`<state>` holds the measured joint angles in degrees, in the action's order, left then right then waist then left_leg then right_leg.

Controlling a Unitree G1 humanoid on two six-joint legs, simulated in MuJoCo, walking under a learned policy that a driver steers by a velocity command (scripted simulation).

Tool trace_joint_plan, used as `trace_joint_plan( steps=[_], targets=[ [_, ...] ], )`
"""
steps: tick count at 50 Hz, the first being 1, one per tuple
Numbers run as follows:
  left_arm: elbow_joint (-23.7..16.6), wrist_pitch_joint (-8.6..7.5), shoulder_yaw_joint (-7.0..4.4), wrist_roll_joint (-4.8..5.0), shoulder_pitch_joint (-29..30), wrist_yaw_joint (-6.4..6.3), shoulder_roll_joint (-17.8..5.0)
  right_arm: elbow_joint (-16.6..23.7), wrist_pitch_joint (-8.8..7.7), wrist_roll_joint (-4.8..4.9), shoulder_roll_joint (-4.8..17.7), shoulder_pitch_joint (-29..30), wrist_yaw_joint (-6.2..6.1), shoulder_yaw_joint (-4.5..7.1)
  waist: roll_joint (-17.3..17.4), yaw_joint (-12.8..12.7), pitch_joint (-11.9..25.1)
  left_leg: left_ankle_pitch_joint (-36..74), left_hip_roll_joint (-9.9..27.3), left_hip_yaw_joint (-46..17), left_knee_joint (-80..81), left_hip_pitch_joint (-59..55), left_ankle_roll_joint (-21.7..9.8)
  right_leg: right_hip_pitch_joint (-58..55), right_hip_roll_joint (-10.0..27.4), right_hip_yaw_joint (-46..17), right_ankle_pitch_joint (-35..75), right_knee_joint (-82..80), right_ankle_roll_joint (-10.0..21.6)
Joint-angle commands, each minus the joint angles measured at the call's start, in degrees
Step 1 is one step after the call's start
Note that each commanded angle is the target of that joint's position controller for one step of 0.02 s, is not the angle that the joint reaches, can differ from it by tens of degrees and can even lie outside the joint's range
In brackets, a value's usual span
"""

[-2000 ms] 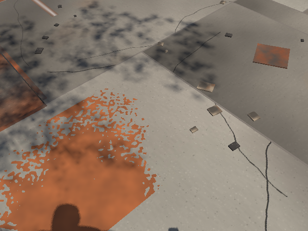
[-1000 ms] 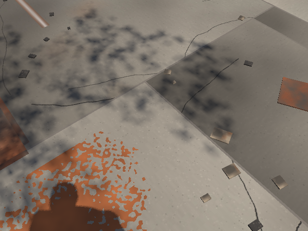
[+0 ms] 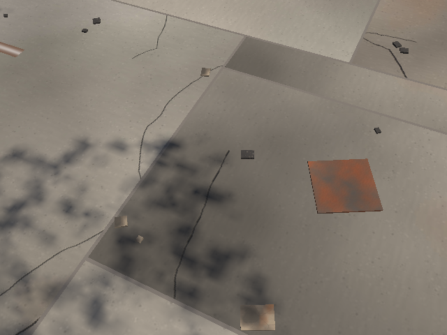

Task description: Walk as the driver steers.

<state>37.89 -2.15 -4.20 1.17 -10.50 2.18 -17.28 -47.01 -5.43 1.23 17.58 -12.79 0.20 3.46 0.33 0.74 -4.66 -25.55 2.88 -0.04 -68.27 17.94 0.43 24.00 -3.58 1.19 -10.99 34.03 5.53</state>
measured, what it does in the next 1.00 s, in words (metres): walks ahead, turning right: left foot, then right foot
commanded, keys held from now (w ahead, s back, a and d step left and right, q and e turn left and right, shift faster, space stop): w+e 0.40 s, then e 0.58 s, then no key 0.02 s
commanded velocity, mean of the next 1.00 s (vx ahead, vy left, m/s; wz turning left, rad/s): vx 0.31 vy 0.00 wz -0.59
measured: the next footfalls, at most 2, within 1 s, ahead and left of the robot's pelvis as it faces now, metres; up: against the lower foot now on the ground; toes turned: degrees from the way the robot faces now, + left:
left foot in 0.40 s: +0.42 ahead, +0.11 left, +0.00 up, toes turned -17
right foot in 0.86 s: +0.44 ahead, -0.18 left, +0.00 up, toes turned -34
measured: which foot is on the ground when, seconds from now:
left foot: up 0.00-0.38, down 0.40-0.86, up 0.88-1.00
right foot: down 0.00-0.40, up 0.42-0.84, down 0.86-1.00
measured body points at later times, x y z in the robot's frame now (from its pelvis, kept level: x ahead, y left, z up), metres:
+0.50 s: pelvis +0.29 +0.03 +0.00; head +0.32 +0.02 +0.45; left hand +0.43 +0.29 -0.11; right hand +0.40 -0.27 -0.08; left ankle +0.38 +0.12 -0.72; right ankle +0.13 -0.06 -0.64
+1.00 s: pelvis +0.39 -0.04 +0.01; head +0.43 -0.09 +0.46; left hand +0.70 +0.09 -0.06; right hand +0.36 -0.37 -0.11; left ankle +0.44 +0.11 -0.65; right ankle +0.40 -0.15 -0.72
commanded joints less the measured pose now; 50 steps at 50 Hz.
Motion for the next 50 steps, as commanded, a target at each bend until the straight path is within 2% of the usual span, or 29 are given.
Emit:
trace_joint_plan(
  steps=[1,2,5,10,15,17,18,19,20,21,22,23,24,25,27,29,31,35,38,40,41,42,43,44,45,46,47,48,50],
  targets=[
    [-3.56,-1.54,-1.8,-0.9,-3.35,-0.61,-6.7,5.88,-2.4,-1.25,7.66,2.41,-0.26,1.62,-2.24,-0.96,8.57,7.16,4.03,-5.41,1.72,20.23,-0.91,-21.68,15.02,-25.59,7.27,-19.04,11.23],
    [-4.0,-1.6,-1.7,-1.13,-2.64,-0.8,-6.57,5.87,-1.7,-1.44,7.56,1.8,-0.14,1.75,-2.81,-0.13,8.29,8.32,4.07,-5.29,3.64,18.01,-0.29,-18.94,14.26,-24.39,10.18,-20.13,11.33],
    [-3.12,-1.91,-2.08,-0.53,-4.36,-1.84,-8.04,6.54,-0.24,-2.29,5.13,3.56,-0.25,1.23,-1.88,0.01,6.55,12.94,2.97,-3.64,11.32,17.27,2.45,-13.87,12.39,-19.42,16.49,-21.55,11.61],
    [-1.16,-1.15,-2.38,-0.1,-8.36,-3.15,-9.0,9.43,-0.45,-1.7,2.72,14.03,0.4,0.06,-4.35,-3.87,3.76,29.63,-0.82,-3.18,31.86,14.03,3.8,-10.58,8.52,-16.06,9.2,-20.91,7.49],
    [0.92,-0.41,-2.43,0.41,-11.59,-3.45,-8.5,11.33,-1.57,-0.9,4.76,18.0,1.51,0.61,-5.42,-4.96,3.38,28.63,-2.6,-5.08,39.91,11.48,2.03,-16.02,10.96,-22.49,5.71,-15.49,6.19],
    [1.05,0.04,-2.59,0.27,-10.98,-3.68,-8.61,11.04,-2.1,-0.76,5.98,15.93,1.64,1.21,-7.22,-3.57,3.75,23.41,-2.89,-5.07,40.93,8.7,0.54,-18.17,11.92,-25.31,7.92,-12.24,5.45],
    [0.89,0.28,-2.5,0.22,-10.18,-3.67,-8.23,10.23,-2.39,-0.77,6.58,12.6,1.47,1.68,-8.06,-1.73,4.74,22.22,-3.27,-4.04,42.4,4.26,-0.58,-18.04,11.3,-25.69,10.32,-9.8,4.73],
    [0.45,0.31,-1.89,0.06,-9.41,-3.52,-6.58,8.89,-2.69,-1.22,8.04,6.85,1.09,2.58,-7.57,1.25,8.31,23.0,-2.37,-3.85,44.1,-4.98,-2.42,-16.47,8.44,-23.98,13.71,-3.56,3.04],
    [-0.65,0.17,-0.63,-0.77,-9.21,-3.26,-3.42,8.15,-2.81,-2.17,10.87,-1.75,0.58,3.42,-2.8,4.95,16.49,20.07,6.41,-11.89,42.36,-20.14,-6.13,-9.71,5.12,-19.85,7.85,11.45,0.9],
    [-2.23,-0.15,0.39,0.66,-16.89,-3.35,0.01,6.58,-1.93,-3.0,15.2,-6.49,0.57,4.49,16.22,1.59,23.66,14.38,19.75,-37.31,46.14,-38.88,-15.72,10.93,-3.79,-12.21,-20.05,30.59,-3.83],
    [-1.13,-0.15,-0.42,0.9,-17.47,-3.67,-5.86,7.3,-1.54,-1.57,10.01,-5.05,0.91,3.35,13.96,1.84,21.37,11.64,21.81,-43.5,48.48,-37.67,-15.76,17.77,0.28,-13.33,-23.95,38.98,-5.12],
    [-1.41,0.27,-1.56,0.58,-11.78,-3.75,-9.5,8.39,-1.05,-1.57,6.3,-1.99,0.58,2.29,8.21,2.99,14.54,20.18,19.65,-33.47,48.04,-30.83,-13.72,18.82,2.08,-12.83,-19.92,41.62,-6.18],
    [-2.13,0.79,-1.91,0.0,-8.43,-3.98,-9.89,8.99,-0.45,-2.12,5.0,1.08,0.41,1.69,3.78,2.13,10.92,32.72,17.41,-24.46,47.41,-23.97,-12.49,16.76,3.82,-10.55,-17.11,41.44,-7.2],
    [-2.88,1.17,-2.28,-0.63,-6.57,-4.02,-9.68,8.61,0.02,-2.1,3.91,3.0,0.36,1.33,2.81,0.99,8.18,42.66,15.1,-18.15,47.35,-18.28,-11.99,15.42,5.11,-9.55,-15.93,39.25,-7.83],
    [-3.21,2.38,-2.03,0.04,-8.08,-3.69,-6.56,7.6,0.14,-2.21,3.71,4.35,0.26,1.17,6.12,-1.33,6.93,47.24,11.99,-10.38,49.52,-11.48,-11.2,10.63,7.05,-7.36,-14.52,34.26,-8.12],
    [-4.49,3.23,-1.23,0.19,-6.61,-3.63,-3.81,6.51,0.35,-2.02,5.76,5.22,-0.04,1.83,7.44,-1.53,6.19,49.74,12.22,-6.55,52.05,-9.53,-12.7,10.59,7.29,-5.18,-12.57,28.77,-8.92],
    [-5.46,3.59,-0.87,-0.14,-5.05,-3.29,-3.26,5.91,0.99,-1.68,7.62,5.64,-0.56,2.5,6.45,-1.29,8.07,50.84,13.44,-4.0,52.96,-10.86,-13.66,9.86,7.98,-4.52,-7.3,23.39,-9.06],
    [-6.59,3.51,-0.85,-0.33,-1.05,-1.8,-3.48,5.22,2.38,-0.81,8.5,7.38,-1.13,2.62,5.59,-0.3,8.87,45.87,12.14,3.26,53.1,-10.86,-11.72,3.95,7.61,-2.05,3.54,11.85,-7.51],
    [-8.36,3.9,-1.4,-0.36,2.37,-0.72,-4.63,4.3,3.02,0.12,9.92,6.27,-0.78,3.04,5.72,0.62,7.58,41.95,13.0,4.67,50.64,-12.9,-10.44,2.24,6.94,-0.65,2.49,5.72,-5.83],
    [-9.21,4.24,-2.02,-0.4,2.59,-0.26,-5.61,4.07,3.42,0.97,10.85,6.12,-0.61,3.39,5.77,0.08,7.23,41.87,13.91,4.79,46.73,-14.51,-9.29,0.66,5.97,0.44,0.03,1.33,-4.19],
    [-8.99,4.27,-2.44,-0.51,1.01,-0.21,-6.02,4.08,3.61,1.4,10.78,6.64,-0.64,3.41,5.28,-1.23,7.71,42.86,13.09,6.01,42.7,-14.28,-7.95,-2.69,4.76,1.46,1.91,-3.07,-2.99],
    [-7.97,4.15,-3.38,-0.77,-2.8,-0.64,-7.68,3.71,3.69,1.39,9.57,5.64,-0.6,3.13,3.09,-2.96,9.62,42.8,10.4,8.16,34.92,-11.99,-5.77,-9.99,2.77,1.79,6.99,-7.9,-1.13],
    [-7.63,4.07,-5.1,-0.88,-7.49,-1.88,-13.27,3.88,3.54,-0.3,7.88,2.77,-0.39,2.56,-6.09,-4.12,13.3,30.16,5.93,10.51,21.45,-2.34,-1.26,-22.61,9.51,-8.79,30.1,-9.8,2.87],
    [-9.29,3.87,-5.49,-1.74,-6.4,-2.75,-18.85,6.59,3.46,-3.4,3.93,0.54,-0.01,0.78,-19.29,-0.77,17.41,-13.13,-3.17,8.78,2.2,17.02,3.56,-34.07,24.86,-31.55,44.77,-8.4,16.09],
    [-9.7,3.01,-4.24,-1.96,-7.15,-2.13,-13.93,5.88,3.51,-2.31,6.74,3.71,0.27,1.36,-11.03,-4.91,23.33,-14.32,-3.14,-3.02,-4.11,18.31,3.22,-32.07,25.49,-33.84,37.44,-10.84,18.35],
    [-9.51,2.22,-3.51,-1.64,-4.36,-1.82,-12.16,6.64,3.87,-0.64,8.04,6.21,0.25,1.7,-7.52,-3.92,18.49,-10.29,-1.58,-3.96,-4.71,19.84,2.44,-28.15,22.66,-28.07,33.11,-11.42,15.31],
    [-8.98,1.97,-3.22,-0.71,-1.96,-1.95,-10.69,6.23,4.18,-0.8,7.5,6.24,-0.26,1.69,-4.7,-2.42,15.03,-6.1,-0.26,-4.04,-1.35,20.01,2.14,-24.2,19.15,-23.97,26.69,-11.94,11.6],
    [-9.2,2.26,-2.86,-0.24,0.22,-2.25,-9.86,6.11,4.54,-1.51,7.82,6.78,-0.89,1.85,-4.2,-1.64,12.82,-3.06,0.35,-4.15,2.27,19.06,2.4,-20.35,17.31,-22.25,22.44,-12.8,9.61],
    [-9.88,2.79,-2.57,-1.26,3.39,-2.84,-9.77,5.65,5.24,-1.55,7.46,5.24,-1.04,1.82,-6.38,0.57,12.11,0.88,-1.01,-2.85,5.98,12.9,3.3,-13.38,14.72,-19.44,21.81,-14.08,8.84]
  ],
)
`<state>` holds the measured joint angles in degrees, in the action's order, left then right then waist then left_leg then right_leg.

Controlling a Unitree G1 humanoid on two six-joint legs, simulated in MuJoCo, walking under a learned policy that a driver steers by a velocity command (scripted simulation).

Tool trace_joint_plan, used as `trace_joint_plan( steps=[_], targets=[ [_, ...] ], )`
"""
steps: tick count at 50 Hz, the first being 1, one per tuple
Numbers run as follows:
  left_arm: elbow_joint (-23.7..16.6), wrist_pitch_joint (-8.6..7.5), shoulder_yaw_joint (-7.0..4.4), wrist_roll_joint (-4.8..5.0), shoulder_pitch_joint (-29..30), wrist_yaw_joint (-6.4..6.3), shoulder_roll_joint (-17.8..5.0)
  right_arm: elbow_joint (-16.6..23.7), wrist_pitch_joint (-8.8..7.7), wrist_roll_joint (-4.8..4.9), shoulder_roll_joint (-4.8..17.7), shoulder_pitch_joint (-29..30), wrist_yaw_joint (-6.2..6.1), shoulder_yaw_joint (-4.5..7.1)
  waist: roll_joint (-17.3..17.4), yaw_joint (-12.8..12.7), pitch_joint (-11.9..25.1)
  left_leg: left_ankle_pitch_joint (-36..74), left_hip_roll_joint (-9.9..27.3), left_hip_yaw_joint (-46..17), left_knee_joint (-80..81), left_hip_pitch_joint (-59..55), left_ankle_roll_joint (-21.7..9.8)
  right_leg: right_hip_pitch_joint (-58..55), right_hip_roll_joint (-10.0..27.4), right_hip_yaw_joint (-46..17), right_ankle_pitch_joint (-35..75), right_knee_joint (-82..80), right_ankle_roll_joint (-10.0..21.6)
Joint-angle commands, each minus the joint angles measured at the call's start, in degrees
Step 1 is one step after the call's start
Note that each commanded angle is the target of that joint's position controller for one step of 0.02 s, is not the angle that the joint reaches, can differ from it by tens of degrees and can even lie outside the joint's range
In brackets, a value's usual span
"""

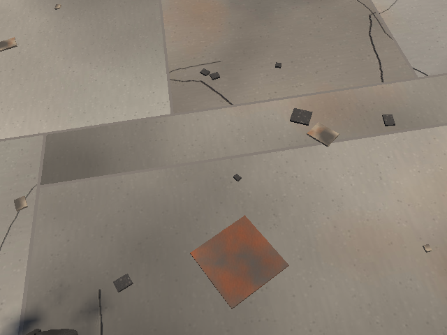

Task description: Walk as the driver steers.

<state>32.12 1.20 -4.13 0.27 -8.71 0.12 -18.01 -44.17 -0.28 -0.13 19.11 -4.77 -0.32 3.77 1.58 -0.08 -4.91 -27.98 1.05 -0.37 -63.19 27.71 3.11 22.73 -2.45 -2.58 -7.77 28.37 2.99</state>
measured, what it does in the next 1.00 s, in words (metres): walks ahead: left foot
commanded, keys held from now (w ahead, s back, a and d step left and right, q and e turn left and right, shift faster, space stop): no key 0.54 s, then w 0.46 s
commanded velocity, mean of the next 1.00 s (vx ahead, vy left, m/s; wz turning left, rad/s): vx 0.14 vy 0.00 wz -0.13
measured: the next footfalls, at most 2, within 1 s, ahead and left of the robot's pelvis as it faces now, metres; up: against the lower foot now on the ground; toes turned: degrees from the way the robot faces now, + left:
left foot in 0.26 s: +0.08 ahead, +0.15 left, +0.00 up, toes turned -5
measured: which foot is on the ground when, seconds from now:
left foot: up 0.00-0.24, down 0.26-0.78, up 0.80-1.00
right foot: down 0.00-1.00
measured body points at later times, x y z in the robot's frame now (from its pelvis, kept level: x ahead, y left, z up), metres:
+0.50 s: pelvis +0.04 +0.04 +0.00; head +0.05 +0.04 +0.45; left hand +0.20 +0.29 -0.11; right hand +0.15 -0.22 -0.11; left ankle +0.04 +0.16 -0.74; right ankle +0.07 -0.09 -0.74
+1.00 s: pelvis +0.18 +0.00 +0.01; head +0.19 -0.02 +0.46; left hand +0.20 +0.26 -0.11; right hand +0.31 -0.28 -0.10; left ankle +0.24 +0.14 -0.67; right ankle +0.09 -0.09 -0.74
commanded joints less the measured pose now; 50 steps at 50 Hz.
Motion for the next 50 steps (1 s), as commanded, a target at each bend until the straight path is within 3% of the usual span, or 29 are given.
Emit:
trace_joint_plan(
  steps=[1,4,8,11,12,13,14,15,16,18,22,27,28,30,32,34,36,38,39,40,41,42,43,44,46,50],
  targets=[
    [-4.07,-0.51,-2.56,-0.72,1.91,-1.0,-8.77,2.29,0.28,0.02,5.11,-3.97,-0.53,1.28,-8.06,1.64,13.07,3.99,0.43,-2.09,3.54,1.38,1.12,-11.36,13.17,-14.69,19.21,-8.38,11.45],
    [-2.95,-0.41,-2.46,-0.62,1.41,-1.44,-8.54,2.2,0.67,0.08,3.13,-3.72,-0.62,0.43,-8.49,0.63,13.81,6.13,0.41,-1.89,11.78,-3.06,1.77,-9.64,12.34,-13.54,16.01,-7.77,11.05],
    [-1.46,0.05,-1.87,-0.99,1.05,-1.1,-7.93,3.09,0.86,0.32,3.42,-2.32,-0.17,0.38,-10.25,-1.02,12.24,7.51,0.3,-1.56,18.97,-7.0,0.95,-7.53,12.67,-16.24,5.35,-7.79,10.46],
    [-0.42,0.24,-0.73,-0.57,2.43,-0.76,-5.99,2.62,0.23,-0.01,2.07,-4.55,0.61,0.16,-9.56,1.02,10.51,14.34,-0.43,0.15,32.48,-14.21,-1.26,-4.94,11.04,-16.76,-0.69,-5.56,7.71],
    [0.61,0.09,-0.1,-0.62,0.64,-0.72,-4.33,2.57,-0.03,-0.78,1.99,-5.17,0.83,0.0,-8.08,1.31,10.02,19.32,0.57,-0.76,38.46,-18.05,-2.55,-3.23,9.04,-15.79,-3.52,-4.54,4.96],
    [1.22,-0.2,0.43,-1.29,-1.56,-0.77,-2.61,3.15,-0.26,-1.97,5.3,-6.0,0.69,0.41,-1.72,-0.06,9.88,24.46,8.14,-8.55,41.82,-20.6,-5.2,-0.7,4.93,-12.19,-9.1,1.48,1.23],
    [1.06,-0.49,0.39,-1.34,-4.26,-0.72,-1.77,3.02,-0.2,-2.41,7.42,-2.55,0.58,0.53,8.57,-4.38,7.82,23.11,14.1,-14.95,44.13,-13.91,-11.04,-1.58,-0.63,-4.69,-15.03,3.69,-1.76],
    [1.29,-0.62,0.11,-1.93,-2.25,-0.99,-3.74,4.05,-0.51,-2.28,4.44,0.84,0.56,-0.21,9.72,-3.4,6.56,15.94,14.42,-16.59,46.48,-8.25,-12.87,-7.01,1.36,-3.98,-13.13,3.4,-3.32],
    [1.67,-0.54,-0.33,-1.8,-0.37,-1.09,-4.66,4.24,-0.85,-2.0,2.69,1.73,0.52,-0.78,8.1,-2.82,5.75,10.99,10.96,-13.42,46.14,-8.19,-10.44,-8.81,1.59,-4.21,-8.67,1.61,-3.31],
    [2.22,0.13,-0.22,-2.09,1.33,-1.35,-3.74,3.21,-1.56,-1.26,3.83,-0.7,0.47,-0.63,7.64,-1.13,5.43,7.46,7.68,-9.96,45.36,-8.76,-6.94,-10.82,2.0,-4.94,-3.67,0.01,-3.12],
    [4.15,-0.05,-0.11,-1.4,0.14,-1.06,-3.04,2.37,-1.73,-1.03,2.75,-3.89,0.06,-1.28,2.86,-0.18,4.01,7.26,4.95,-6.36,43.29,-10.03,-5.41,-10.12,2.74,-6.01,-2.22,-1.49,-1.89],
    [6.47,-0.86,-0.12,-1.23,-0.69,-1.25,-2.3,1.92,-1.55,-0.67,2.37,-5.4,-0.26,-1.53,-1.96,0.75,6.02,14.0,3.51,-4.19,40.11,-13.46,-5.51,-10.51,3.38,-6.95,3.86,-1.83,-2.24],
    [7.31,-0.84,0.07,-1.17,-1.69,-1.35,-1.62,1.48,-1.47,-0.75,1.78,-6.18,-0.23,-1.75,-1.96,0.81,7.51,9.74,3.04,-3.73,40.63,-14.0,-5.56,-11.36,2.8,-6.27,-0.05,-1.8,-2.19],
    [8.13,-0.83,-0.16,-0.69,-2.35,-1.55,-1.99,1.1,-1.0,-0.14,3.45,-6.82,-0.3,-1.23,0.43,1.14,4.97,-3.84,3.53,-5.83,42.62,-13.29,-7.66,-7.11,0.02,-3.08,-15.29,1.24,-1.74],
    [7.48,-2.0,-0.21,-0.07,-1.24,-1.36,-1.8,0.62,-0.91,0.61,5.67,-9.02,-0.71,-0.54,4.62,1.88,0.56,-15.23,10.07,-15.35,48.38,-14.55,-12.22,1.13,-0.79,0.6,-18.35,7.45,-1.64],
    [6.53,-3.9,-0.03,0.69,1.0,-0.8,-1.33,0.01,-1.35,1.11,7.43,-10.13,-1.07,0.22,6.49,2.26,-3.33,-15.72,16.92,-23.53,51.97,-15.38,-16.08,5.86,2.22,1.94,-14.76,11.15,-1.12],
    [7.15,-5.35,-0.01,1.01,-0.24,0.02,-0.99,0.07,-1.74,1.26,7.0,-9.25,-0.87,0.29,6.6,1.02,-3.13,-8.92,16.27,-20.93,50.91,-15.37,-15.55,2.87,3.32,2.49,-14.89,7.5,0.2],
    [10.94,-5.97,-0.76,1.0,-7.99,0.52,-1.9,1.01,-1.64,1.64,5.35,-5.91,-0.26,-0.1,5.59,-2.98,0.04,-0.33,10.49,-12.41,45.96,-8.09,-11.91,-14.08,1.58,3.34,-8.11,-0.5,1.12],
    [12.47,-6.1,-1.79,0.78,-13.18,0.38,-4.84,2.14,-2.01,1.41,2.59,-3.8,-0.12,-0.93,0.59,-5.13,1.57,6.29,5.74,-5.96,36.64,-3.55,-8.78,-20.35,5.53,-4.58,-10.47,-4.33,3.07],
    [13.7,-6.27,-3.42,0.69,-19.09,0.46,-10.52,4.61,-3.12,0.89,-0.06,-2.55,-0.13,-1.68,-14.3,-6.1,4.35,7.62,-2.47,3.18,17.16,6.67,-4.18,-29.65,15.43,-23.8,-14.73,-11.47,9.22],
    [13.5,-6.73,-2.9,0.29,-21.65,0.81,-9.51,5.27,-4.21,1.31,2.56,-2.08,-0.35,-1.02,-15.91,-7.45,5.77,-3.76,-3.74,-2.12,3.9,15.25,-3.47,-34.1,22.32,-37.54,-11.61,-15.95,14.73],
    [13.06,-7.23,-1.92,0.05,-19.08,0.71,-6.92,4.7,-4.88,2.42,4.28,-3.87,0.06,-0.29,-10.34,-5.12,4.15,-2.96,-0.9,-4.99,-2.66,19.56,-4.73,-34.77,22.45,-33.53,-8.61,-14.34,14.4],
    [12.31,-7.41,-1.52,-0.06,-17.22,0.57,-5.47,3.98,-5.31,2.71,3.64,-4.41,0.52,-0.46,-7.47,-4.17,4.27,1.66,1.12,-5.06,-3.88,21.08,-6.03,-34.86,20.55,-28.12,-7.62,-14.13,12.72],
    [12.18,-7.26,-1.11,-0.01,-15.81,0.53,-4.63,3.96,-5.56,2.28,3.28,-3.43,0.91,-0.42,-5.25,-3.76,3.01,6.05,2.89,-4.28,-2.47,22.47,-6.61,-33.82,19.29,-23.81,-5.24,-15.23,11.37],
    [12.33,-6.53,0.05,-0.3,-14.67,0.5,-2.08,4.04,-5.37,1.52,2.55,-2.16,1.89,-0.22,-6.08,-2.84,2.37,12.02,4.74,-2.72,1.88,19.34,-6.13,-30.31,16.15,-16.3,3.61,-17.32,9.1],
    [12.99,-5.7,-0.17,0.34,-15.13,-0.4,-4.42,5.96,-4.83,0.91,-0.74,2.77,2.94,-1.4,-5.11,-3.38,0.65,19.85,3.86,0.96,15.39,15.44,-2.79,-24.26,13.43,-7.77,10.36,-20.29,8.94]
  ],
)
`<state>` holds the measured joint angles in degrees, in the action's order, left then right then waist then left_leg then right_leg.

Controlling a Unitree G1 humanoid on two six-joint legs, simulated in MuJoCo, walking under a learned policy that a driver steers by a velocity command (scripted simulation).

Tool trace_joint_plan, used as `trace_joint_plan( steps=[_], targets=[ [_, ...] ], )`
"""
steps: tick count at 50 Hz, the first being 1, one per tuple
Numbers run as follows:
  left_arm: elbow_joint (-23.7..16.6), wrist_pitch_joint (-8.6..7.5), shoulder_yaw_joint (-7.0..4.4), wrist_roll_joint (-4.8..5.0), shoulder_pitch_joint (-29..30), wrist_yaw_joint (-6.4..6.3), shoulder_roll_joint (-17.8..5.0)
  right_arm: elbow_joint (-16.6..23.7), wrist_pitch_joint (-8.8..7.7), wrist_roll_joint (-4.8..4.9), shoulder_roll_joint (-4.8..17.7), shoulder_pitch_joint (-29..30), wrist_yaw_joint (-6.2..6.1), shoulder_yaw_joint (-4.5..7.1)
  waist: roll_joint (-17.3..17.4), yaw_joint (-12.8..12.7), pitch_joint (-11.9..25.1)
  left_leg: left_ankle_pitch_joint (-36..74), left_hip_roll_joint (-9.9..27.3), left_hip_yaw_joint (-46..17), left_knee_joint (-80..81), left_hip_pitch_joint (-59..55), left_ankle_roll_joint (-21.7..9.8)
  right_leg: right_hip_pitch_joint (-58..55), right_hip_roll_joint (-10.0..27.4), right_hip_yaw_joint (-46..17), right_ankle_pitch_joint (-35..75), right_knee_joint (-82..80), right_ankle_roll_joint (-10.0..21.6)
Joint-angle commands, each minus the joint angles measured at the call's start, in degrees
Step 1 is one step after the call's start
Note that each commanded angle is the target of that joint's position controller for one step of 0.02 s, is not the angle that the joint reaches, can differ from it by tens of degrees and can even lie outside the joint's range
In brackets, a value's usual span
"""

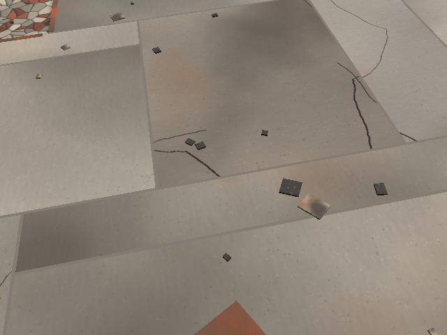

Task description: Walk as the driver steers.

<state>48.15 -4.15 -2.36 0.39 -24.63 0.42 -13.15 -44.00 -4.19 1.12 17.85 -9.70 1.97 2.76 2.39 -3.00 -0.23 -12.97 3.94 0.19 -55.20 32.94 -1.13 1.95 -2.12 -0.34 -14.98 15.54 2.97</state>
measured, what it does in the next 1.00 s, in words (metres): walks ahead: left foot, then right foot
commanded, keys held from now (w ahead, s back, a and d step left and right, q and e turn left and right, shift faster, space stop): w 1.00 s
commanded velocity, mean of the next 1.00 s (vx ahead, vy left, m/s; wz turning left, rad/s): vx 0.48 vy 0.00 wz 0.00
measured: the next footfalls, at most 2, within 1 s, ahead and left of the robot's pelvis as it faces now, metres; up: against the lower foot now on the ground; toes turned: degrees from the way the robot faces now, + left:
left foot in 0.24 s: +0.32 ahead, +0.14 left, +0.00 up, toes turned +1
right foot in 0.78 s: +0.62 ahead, -0.09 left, +0.00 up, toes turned -2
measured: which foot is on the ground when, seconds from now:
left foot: up 0.00-0.22, down 0.24-0.80, up 0.82-1.00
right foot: down 0.00-0.24, up 0.26-0.76, down 0.78-1.00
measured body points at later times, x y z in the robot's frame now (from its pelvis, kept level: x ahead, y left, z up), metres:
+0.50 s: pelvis +0.28 +0.06 +0.00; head +0.30 +0.07 +0.45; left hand +0.43 +0.33 -0.11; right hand +0.32 -0.21 -0.12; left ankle +0.28 +0.14 -0.75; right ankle +0.37 -0.11 -0.67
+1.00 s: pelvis +0.57 -0.01 +0.00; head +0.59 -0.02 +0.45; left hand +0.63 +0.27 -0.12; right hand +0.69 -0.28 -0.12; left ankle +0.61 +0.16 -0.67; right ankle +0.58 -0.09 -0.75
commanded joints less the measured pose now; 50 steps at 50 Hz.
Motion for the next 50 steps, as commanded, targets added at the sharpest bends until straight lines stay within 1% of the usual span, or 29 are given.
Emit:
trace_joint_plan(
  steps=[1,4,6,8,10,11,12,13,14,15,16,17,18,21,25,28,33,36,37,38,39,40,41,42,43,44,45,47,50],
  targets=[
    [-2.82,-0.24,-2.01,0.1,0.65,-0.99,-9.96,6.55,-1.03,-0.31,-0.1,9.75,0.75,-0.74,-6.24,-0.99,-4.58,7.97,0.33,1.07,12.06,7.94,1.86,-1.43,12.34,-8.31,17.34,-8.05,8.58],
    [-1.36,-0.3,-2.27,0.24,-1.69,-1.29,-11.37,8.13,-1.26,0.09,0.53,14.06,0.87,-0.82,-7.52,-2.1,-5.98,14.72,-1.7,2.15,20.7,1.46,1.88,1.94,12.81,-6.53,15.29,-9.72,8.18],
    [-0.42,-0.37,-2.42,0.78,-1.65,-1.3,-11.52,8.9,-1.35,0.37,1.77,14.83,0.98,-0.47,-7.79,-1.06,-6.9,15.69,-1.63,0.63,23.38,0.76,0.37,-0.08,14.68,-6.38,16.74,-9.3,7.45],
    [0.09,-0.1,-2.7,0.87,-0.82,-1.34,-11.9,8.94,-1.54,0.23,3.18,13.69,1.13,0.08,-7.68,0.77,-5.86,13.78,-2.03,0.24,24.9,-0.83,-1.57,-4.01,16.05,-5.67,23.79,-6.26,6.15],
    [0.06,0.56,-3.12,0.35,0.49,-1.44,-13.1,7.27,-1.35,-0.04,5.57,6.65,0.71,1.4,-8.92,5.07,-0.01,10.45,-4.98,2.57,24.61,-10.79,-3.88,-6.19,15.15,-3.86,43.01,3.55,4.51],
    [-0.08,1.1,-2.82,0.0,0.82,-1.59,-12.49,4.6,-1.01,0.02,7.39,-2.29,0.16,2.62,-8.23,9.45,5.56,10.38,-6.21,3.75,24.79,-22.51,-5.4,-3.3,12.69,-1.93,48.1,14.44,3.0],
    [-1.21,1.27,-1.92,-0.96,0.12,-1.81,-10.58,2.59,-0.59,-0.41,10.34,-12.27,-0.58,3.51,-3.49,12.91,13.16,8.53,2.69,-6.33,22.48,-40.16,-8.45,9.01,10.22,-1.01,33.64,31.25,1.35],
    [-1.68,0.24,0.58,-0.42,-9.05,-1.05,-1.3,1.15,-0.62,-1.12,14.96,-15.56,-0.12,4.28,14.67,7.4,22.43,-9.41,17.18,-37.1,31.07,-57.55,-18.34,29.69,-1.46,-2.09,-10.81,53.46,-2.36],
    [-0.68,-1.08,-0.58,0.96,-5.29,-0.63,-7.39,1.23,-0.7,-0.41,8.94,-14.48,-0.04,2.85,10.61,9.66,20.66,-19.24,16.77,-46.14,39.78,-55.19,-17.2,36.12,-0.21,-8.98,-16.81,60.45,-1.57],
    [-2.9,-1.81,-1.72,2.54,1.69,-0.35,-11.11,1.67,-0.84,-0.35,7.05,-9.42,-0.26,2.21,6.89,8.94,10.03,-17.31,15.5,-37.08,40.68,-46.75,-14.52,40.61,2.92,-7.24,-12.33,61.59,-0.86],
    [-3.94,-2.27,-1.5,2.24,5.51,-0.64,-10.91,2.26,-0.96,-0.71,6.23,-5.49,-0.3,1.96,0.96,7.21,5.56,-10.21,13.51,-30.03,41.46,-38.07,-13.24,38.68,5.92,-5.69,-6.94,58.96,-0.46],
    [-4.16,-2.27,-1.67,1.14,7.24,-0.91,-10.33,2.35,-1.2,-1.35,5.08,-3.03,-0.11,1.7,-0.79,5.43,2.42,-2.8,11.3,-24.27,42.5,-30.82,-12.7,36.54,7.92,-5.0,-3.6,55.6,-0.62],
    [-3.83,-1.78,-1.82,0.67,5.95,-0.97,-9.72,2.35,-1.57,-2.12,3.82,-1.75,-0.02,1.34,0.91,3.29,2.34,1.43,9.48,-20.48,43.85,-26.57,-12.26,32.76,9.65,-5.65,-1.22,53.63,-0.55],
    [-3.23,-0.04,-1.34,0.28,4.73,-1.21,-7.15,1.01,-2.52,-1.26,3.57,-1.88,0.12,1.37,1.55,1.42,1.06,5.72,8.17,-14.59,47.79,-21.0,-13.55,30.64,10.94,-4.68,0.46,48.65,-1.75],
    [-6.05,0.01,-0.93,-0.53,13.49,-1.18,-6.68,-0.86,-2.29,-0.95,5.98,-5.1,-0.87,1.94,-0.23,3.39,-2.38,9.25,7.16,-9.54,50.12,-21.55,-13.23,36.35,11.35,-3.72,12.04,35.33,-3.85],
    [-7.39,-0.89,-0.29,-0.28,19.71,-0.45,-5.46,-2.0,-1.71,-0.44,7.09,-7.92,-1.43,2.04,-0.53,5.82,-3.14,11.41,5.3,-5.22,49.84,-22.39,-11.14,33.57,9.16,-1.49,20.97,23.55,-3.94],
    [-10.31,-1.64,0.03,0.55,27.89,1.25,-5.88,-5.0,-0.17,0.0,7.79,-13.73,-1.68,2.13,-0.14,8.46,-4.41,12.98,8.63,-5.56,46.33,-31.74,-10.57,34.69,7.01,-0.87,20.05,15.1,-2.73],
    [-10.74,-1.92,-0.48,0.55,26.82,2.04,-7.63,-5.69,0.91,0.07,8.77,-13.65,-2.07,2.54,1.47,6.36,-2.84,21.44,10.83,-6.38,41.4,-37.47,-9.1,31.77,5.57,-0.45,12.85,12.5,-0.46],
    [-9.91,-2.0,-1.09,0.47,23.39,2.02,-8.89,-5.52,1.19,0.06,9.3,-12.65,-2.19,2.65,2.35,4.11,-0.61,30.34,10.21,-5.61,37.18,-37.95,-8.34,26.32,4.0,0.94,10.97,11.69,0.64],
    [-7.49,-2.02,-2.37,0.35,15.53,1.7,-11.1,-5.29,1.54,-0.09,8.71,-11.78,-2.29,2.33,1.84,-0.06,4.34,37.75,7.56,-3.33,27.98,-36.16,-6.91,15.25,2.43,2.45,11.67,10.26,2.41],
    [-4.96,-1.89,-3.65,-0.21,4.96,1.14,-14.58,-3.97,1.49,-0.94,6.56,-11.65,-2.47,1.27,-0.62,-4.22,12.76,30.45,4.77,-1.19,13.36,-26.75,-5.03,-2.22,8.39,-3.51,13.18,13.3,5.65],
    [-3.66,-1.34,-5.16,-0.59,-0.9,0.93,-20.19,-2.71,0.26,-1.16,-0.03,-18.38,-1.84,-0.81,-14.05,-2.41,21.17,4.74,-5.04,1.71,-9.27,-1.5,-0.3,-25.42,22.71,-29.78,2.16,11.01,14.91],
    [-3.46,-1.15,-3.73,-0.01,-1.73,0.98,-15.08,-3.56,-1.0,-0.47,2.51,-16.39,-1.69,-0.31,-14.74,-3.84,22.77,-19.53,-6.52,-6.47,-16.75,6.35,-0.66,-26.46,24.58,-41.5,-3.56,3.22,15.28],
    [-3.95,-1.13,-2.68,0.12,2.75,0.9,-12.46,-1.76,-1.83,1.17,7.12,-11.08,-1.32,1.02,-11.53,-3.33,13.53,-16.46,-3.02,-7.08,-19.46,11.09,-1.57,-19.32,22.66,-33.29,-4.95,1.83,12.37],
    [-4.79,-1.07,-2.22,0.0,7.26,0.84,-11.23,-0.81,-2.13,1.37,7.0,-7.58,-1.41,0.95,-7.97,-1.63,7.86,-11.09,0.06,-5.0,-17.27,10.41,-1.82,-10.79,20.43,-25.9,-0.51,0.53,10.92],
    [-4.98,-1.13,-1.75,-0.31,10.34,1.03,-9.57,-0.59,-2.02,0.41,6.34,-5.8,-1.59,1.07,-5.48,-0.09,3.59,-7.26,1.86,-4.19,-13.57,8.78,-1.43,-3.4,18.1,-20.88,4.28,-1.67,10.41],
    [-5.12,-1.49,-1.37,-0.82,12.14,1.13,-8.3,-0.86,-1.44,-0.07,5.76,-6.74,-1.7,1.34,-7.04,2.0,2.36,-4.4,3.59,-4.62,-10.87,5.04,-1.15,1.46,16.26,-17.27,7.88,-3.43,9.68],
    [-4.53,-2.1,-1.47,-0.7,13.03,1.34,-8.23,-1.78,-0.1,-0.29,3.38,-9.02,-1.76,0.99,-7.6,3.84,1.85,-2.0,4.14,-3.95,-8.69,1.18,0.04,6.38,14.65,-13.16,12.22,-6.32,10.35],
    [-2.73,-2.46,-2.01,-0.53,11.47,0.8,-10.11,-0.08,0.63,-0.86,2.74,-4.74,-2.07,0.83,-5.98,3.72,-0.76,4.01,4.72,-3.49,-1.3,4.61,1.94,7.78,14.23,-8.74,17.52,-8.67,11.23]
  ],
)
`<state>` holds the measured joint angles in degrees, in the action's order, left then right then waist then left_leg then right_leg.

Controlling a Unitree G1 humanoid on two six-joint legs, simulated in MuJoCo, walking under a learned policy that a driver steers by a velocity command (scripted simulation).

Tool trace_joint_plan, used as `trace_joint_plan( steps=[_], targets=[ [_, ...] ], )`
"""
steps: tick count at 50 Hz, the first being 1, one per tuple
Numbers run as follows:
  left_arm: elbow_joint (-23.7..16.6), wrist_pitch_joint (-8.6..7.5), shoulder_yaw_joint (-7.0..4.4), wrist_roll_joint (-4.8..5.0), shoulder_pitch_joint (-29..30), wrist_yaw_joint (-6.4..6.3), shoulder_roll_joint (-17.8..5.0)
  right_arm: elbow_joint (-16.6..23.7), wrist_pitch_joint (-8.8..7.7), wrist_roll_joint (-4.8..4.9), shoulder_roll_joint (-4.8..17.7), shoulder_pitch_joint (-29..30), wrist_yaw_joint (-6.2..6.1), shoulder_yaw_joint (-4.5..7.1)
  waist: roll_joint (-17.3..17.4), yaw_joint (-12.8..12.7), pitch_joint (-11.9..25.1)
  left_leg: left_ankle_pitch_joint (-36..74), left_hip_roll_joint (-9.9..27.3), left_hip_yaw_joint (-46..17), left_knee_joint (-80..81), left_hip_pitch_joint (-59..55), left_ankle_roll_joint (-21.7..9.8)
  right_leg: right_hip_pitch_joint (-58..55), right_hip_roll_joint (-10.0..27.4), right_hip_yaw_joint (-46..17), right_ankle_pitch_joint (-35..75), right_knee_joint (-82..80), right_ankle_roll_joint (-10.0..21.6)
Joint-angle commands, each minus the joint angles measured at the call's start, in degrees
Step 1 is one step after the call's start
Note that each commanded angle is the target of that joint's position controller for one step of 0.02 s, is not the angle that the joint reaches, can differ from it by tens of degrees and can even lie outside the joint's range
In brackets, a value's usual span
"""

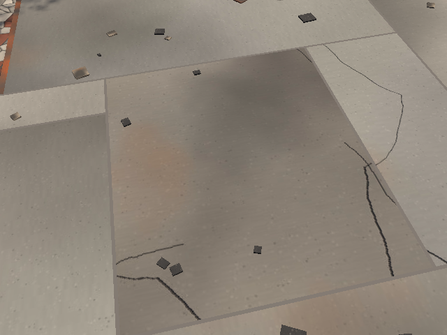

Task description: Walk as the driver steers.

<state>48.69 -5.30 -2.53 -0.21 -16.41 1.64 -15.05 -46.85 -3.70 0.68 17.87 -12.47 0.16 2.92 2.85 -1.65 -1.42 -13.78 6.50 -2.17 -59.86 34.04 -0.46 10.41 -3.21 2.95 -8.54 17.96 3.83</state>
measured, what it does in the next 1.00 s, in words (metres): walks ahead: left foot, then right foot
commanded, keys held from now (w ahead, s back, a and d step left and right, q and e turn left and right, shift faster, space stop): w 1.00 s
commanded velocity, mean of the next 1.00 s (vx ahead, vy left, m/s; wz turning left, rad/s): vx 0.50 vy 0.00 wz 0.00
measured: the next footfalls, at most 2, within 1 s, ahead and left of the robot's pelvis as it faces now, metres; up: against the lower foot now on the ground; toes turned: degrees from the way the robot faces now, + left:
left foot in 0.30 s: +0.35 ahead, +0.15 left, +0.00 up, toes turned +2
right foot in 0.84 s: +0.66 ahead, -0.08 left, +0.00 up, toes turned -2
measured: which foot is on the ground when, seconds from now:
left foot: up 0.00-0.28, down 0.30-0.86, up 0.88-1.00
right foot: down 0.00-0.32, up 0.34-0.82, down 0.84-1.00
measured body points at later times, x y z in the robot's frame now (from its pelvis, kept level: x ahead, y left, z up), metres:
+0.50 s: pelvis +0.29 +0.07 +0.00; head +0.31 +0.09 +0.45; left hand +0.39 +0.35 -0.13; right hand +0.36 -0.20 -0.12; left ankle +0.31 +0.15 -0.75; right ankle +0.29 -0.09 -0.67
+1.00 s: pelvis +0.57 +0.01 -0.01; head +0.60 +0.00 +0.44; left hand +0.68 +0.28 -0.12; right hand +0.64 -0.27 -0.14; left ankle +0.51 +0.16 -0.66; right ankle +0.62 -0.08 -0.75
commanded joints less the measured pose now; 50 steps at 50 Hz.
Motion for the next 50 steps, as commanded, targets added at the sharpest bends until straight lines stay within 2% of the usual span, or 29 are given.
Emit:
trace_joint_plan(
  steps=[1,5,9,12,13,14,15,16,17,18,19,20,22,25,28,31,36,38,40,41,42,43,44,45,46,47,48,49,50],
  targets=[
    [-2.7,-1.15,-1.92,0.13,2.44,-0.69,-8.56,3.41,0.04,-0.54,2.45,0.13,-0.22,0.58,-6.16,1.8,-0.08,8.08,2.12,-0.94,7.2,4.3,1.58,-1.21,14.87,-10.72,11.76,-11.38,9.98],
    [-0.71,-0.55,-2.12,0.72,-0.93,-1.44,-9.93,5.42,-0.79,-0.29,0.75,8.38,0.59,-0.19,-5.83,-1.16,-1.61,19.14,-0.28,1.5,22.27,1.03,1.42,-2.01,12.94,-6.26,10.17,-12.01,7.86],
    [2.0,0.49,-2.47,1.34,-4.78,-1.72,-10.75,7.71,-1.28,0.26,1.57,13.84,1.65,-0.21,-5.8,-2.56,-3.07,18.15,-1.31,0.79,28.36,2.58,-0.12,-9.48,16.41,-7.21,9.75,-9.43,7.37],
    [2.88,1.52,-2.94,1.48,-4.48,-2.15,-11.52,8.13,-1.66,0.17,3.14,12.99,2.37,0.25,-6.55,-0.72,-1.97,11.94,-2.34,1.1,30.5,0.24,-2.37,-14.57,18.56,-7.88,16.11,-5.04,5.9],
    [2.8,1.84,-3.08,1.42,-3.56,-2.25,-11.98,7.44,-1.74,0.11,4.13,10.11,2.35,0.74,-7.22,1.13,-0.17,9.99,-3.77,2.48,31.03,-4.48,-3.28,-15.03,18.09,-7.31,23.67,-1.53,5.2],
    [2.68,2.25,-2.92,1.3,-2.49,-2.32,-11.68,5.44,-1.74,-0.03,5.77,3.44,2.1,1.81,-6.8,4.86,3.86,10.03,-5.73,4.44,32.23,-13.9,-4.65,-13.78,15.77,-5.32,31.9,6.56,3.96],
    [2.08,2.43,-2.03,0.6,-3.06,-2.44,-9.65,2.76,-1.6,-0.23,8.81,-6.24,1.54,3.18,-4.65,8.57,11.1,11.32,-3.23,1.99,30.28,-29.32,-6.77,-6.94,12.57,-3.04,28.37,19.48,2.16],
    [0.84,1.5,-0.09,0.21,-9.83,-1.93,-3.55,1.67,-1.23,-1.24,14.64,-12.63,1.21,4.58,7.53,7.13,20.13,3.46,11.21,-21.87,31.46,-52.83,-15.35,16.04,4.3,-0.08,7.82,42.26,-2.03],
    [1.92,0.2,0.13,0.43,-9.36,-1.63,-3.76,1.1,-0.93,-0.24,11.28,-14.19,1.38,3.68,12.47,7.94,23.73,-4.2,15.44,-39.35,41.22,-56.99,-18.17,26.12,-0.31,-7.01,-24.08,52.8,-2.8],
    [0.61,-0.81,-1.35,2.18,-4.71,-1.12,-9.16,1.53,-1.03,0.01,8.4,-10.48,1.37,2.53,7.97,7.94,15.82,-9.1,14.17,-33.96,42.87,-51.13,-15.54,32.02,3.35,-9.94,-22.61,57.47,-1.65],
    [-0.71,-1.28,-1.37,2.81,-0.35,-1.08,-9.57,2.54,-1.07,-0.2,6.97,-6.1,1.24,2.08,4.29,6.61,9.58,-6.75,12.29,-26.49,44.0,-42.97,-13.81,32.72,6.52,-8.02,-17.48,56.03,-0.9],
    [-1.11,-1.26,-1.45,2.01,2.01,-1.37,-9.09,2.8,-1.2,-0.64,5.48,-2.62,1.39,1.65,0.95,5.03,4.81,-1.68,10.05,-20.68,46.04,-34.84,-13.05,31.17,8.79,-6.82,-12.95,52.26,-1.03],
    [-0.39,-0.04,-1.67,1.11,0.3,-1.69,-7.51,2.96,-1.84,-1.33,3.28,0.36,1.61,1.06,2.53,1.85,3.08,5.84,6.94,-14.36,49.28,-26.71,-12.09,24.55,11.33,-7.37,-7.82,47.35,-1.53],
    [-0.56,1.39,-1.35,0.66,0.76,-2.03,-5.35,1.54,-2.67,-0.84,4.73,-0.67,1.45,1.49,1.54,0.72,1.58,13.22,6.22,-9.04,52.32,-23.89,-13.34,24.97,11.95,-6.6,-3.51,42.22,-3.09],
    [-2.54,1.25,-1.24,0.17,6.67,-1.95,-4.81,-0.1,-2.28,-0.64,5.72,-3.36,0.57,1.75,0.19,2.14,-0.06,16.42,5.16,-5.21,53.34,-25.69,-12.62,28.61,11.82,-6.1,5.62,31.95,-4.48],
    [-4.02,0.6,-0.66,0.43,12.49,-1.28,-3.36,-1.44,-1.86,-0.28,6.39,-5.66,-0.03,1.8,0.23,4.14,-1.26,15.8,3.35,-1.49,53.93,-25.92,-10.99,25.99,9.91,-4.15,14.05,20.85,-4.48],
    [-6.87,-0.07,-0.25,1.11,20.22,0.16,-3.54,-4.73,-0.58,0.25,7.01,-10.75,-0.37,2.07,0.0,6.46,-3.33,16.31,6.6,-1.75,51.42,-34.49,-10.76,27.26,8.04,-3.72,13.49,12.51,-3.19],
    [-7.61,-0.37,-0.42,1.14,20.76,0.8,-4.44,-5.39,0.06,0.43,7.52,-10.75,-0.64,2.4,0.5,5.54,-3.06,20.26,8.42,-2.35,48.74,-38.51,-10.03,27.08,7.59,-3.96,9.4,10.75,-1.76],
    [-6.78,-0.53,-1.18,1.08,16.8,0.98,-6.27,-5.39,0.6,0.45,8.35,-9.42,-0.88,2.72,1.91,2.81,-0.37,31.87,8.53,-1.99,43.65,-40.36,-8.87,20.38,5.55,-2.3,5.0,9.9,-0.1],
    [-4.94,-0.56,-2.18,0.94,10.57,0.78,-7.89,-5.19,0.96,0.43,8.26,-8.17,-0.96,2.64,1.96,-0.79,3.42,40.53,6.69,-0.27,36.35,-39.38,-7.77,11.38,3.67,-0.48,5.27,8.57,1.3],
    [-2.03,-0.5,-3.59,0.64,0.98,0.27,-10.83,-4.62,1.16,0.02,6.71,-8.23,-1.08,1.94,0.64,-4.66,10.05,39.23,3.57,1.92,24.58,-33.26,-6.06,-3.56,5.04,-1.84,6.86,9.94,3.43],
    [-0.63,-0.27,-4.98,-0.47,-7.36,-0.23,-16.46,-2.94,0.4,-0.87,1.79,-13.09,-0.67,0.22,-9.29,-4.52,19.7,19.18,-2.99,4.64,2.86,-12.57,-2.45,-27.29,19.55,-22.7,4.33,11.04,11.06],
    [0.33,0.15,-4.51,0.72,-9.03,-0.13,-14.49,-4.01,-0.88,-0.43,-0.87,-14.79,-0.31,-0.72,-18.08,-4.25,24.71,-18.08,-10.41,-0.16,-10.97,1.61,-0.59,-35.47,26.38,-43.72,-5.07,1.91,16.74],
    [-0.22,0.15,-3.14,1.19,-5.7,-0.16,-10.74,-2.93,-2.12,1.12,5.54,-9.94,0.08,0.9,-13.27,-5.01,17.5,-17.98,-6.61,-4.86,-16.01,7.91,-1.81,-30.38,24.36,-39.47,-10.59,-0.36,13.8],
    [-1.22,0.17,-2.62,0.81,-1.41,-0.4,-8.92,-1.47,-2.83,2.14,6.46,-5.14,0.23,1.12,-10.6,-3.93,10.73,-13.08,-3.6,-3.3,-15.1,9.32,-2.64,-22.4,22.26,-31.29,-8.89,-1.59,11.55],
    [-1.6,0.05,-2.16,0.37,2.28,-0.32,-7.55,-1.12,-2.92,1.63,5.87,-2.85,-0.01,1.16,-6.74,-2.16,5.77,-8.33,-1.07,-1.89,-11.11,7.68,-2.49,-13.95,19.95,-25.39,-4.24,-3.79,10.42],
    [-1.91,-0.27,-1.65,-0.09,4.57,-0.24,-5.77,-1.35,-2.45,0.77,5.66,-2.66,-0.29,1.61,-6.77,-0.32,3.61,-5.23,0.79,-2.12,-7.34,4.54,-2.24,-8.33,17.98,-21.44,-0.19,-5.52,9.41],
    [-1.84,-0.41,-1.49,-0.47,5.51,-0.12,-5.35,-1.78,-1.76,0.45,4.44,-3.99,-0.29,1.55,-7.65,1.18,3.0,-3.47,1.54,-2.22,-5.87,1.25,-1.9,-4.61,16.95,-19.24,1.94,-7.18,9.21],
    [-1.55,-0.63,-1.56,-0.33,5.57,-0.02,-5.49,-2.17,-1.09,0.3,3.09,-5.0,-0.35,1.39,-7.51,1.98,2.79,-2.74,1.83,-1.97,-4.33,-0.39,-1.45,-2.49,16.44,-17.53,3.75,-8.62,9.6]
  ],
)
Velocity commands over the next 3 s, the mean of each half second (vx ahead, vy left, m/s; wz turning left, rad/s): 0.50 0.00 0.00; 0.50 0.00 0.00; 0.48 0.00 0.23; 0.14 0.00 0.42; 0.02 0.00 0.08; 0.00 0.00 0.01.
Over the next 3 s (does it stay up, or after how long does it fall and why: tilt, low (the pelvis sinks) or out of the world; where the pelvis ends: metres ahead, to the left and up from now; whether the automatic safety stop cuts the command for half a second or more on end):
stays up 1.04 0.13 -0.01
